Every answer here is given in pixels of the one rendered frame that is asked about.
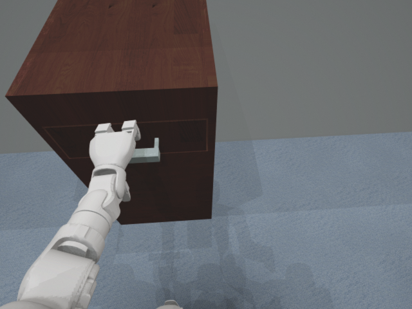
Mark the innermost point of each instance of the robot left hand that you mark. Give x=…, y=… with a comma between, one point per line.
x=114, y=148

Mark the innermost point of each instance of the left robot forearm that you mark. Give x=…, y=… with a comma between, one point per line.
x=85, y=233

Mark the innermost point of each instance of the cabinet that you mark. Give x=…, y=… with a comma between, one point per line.
x=110, y=61

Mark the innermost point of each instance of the left robot shin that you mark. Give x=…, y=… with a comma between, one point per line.
x=171, y=302

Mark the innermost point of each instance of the handle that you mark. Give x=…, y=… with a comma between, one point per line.
x=147, y=154

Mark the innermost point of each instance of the drawer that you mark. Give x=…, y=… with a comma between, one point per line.
x=174, y=136

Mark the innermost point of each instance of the left robot upper arm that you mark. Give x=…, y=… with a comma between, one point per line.
x=60, y=281

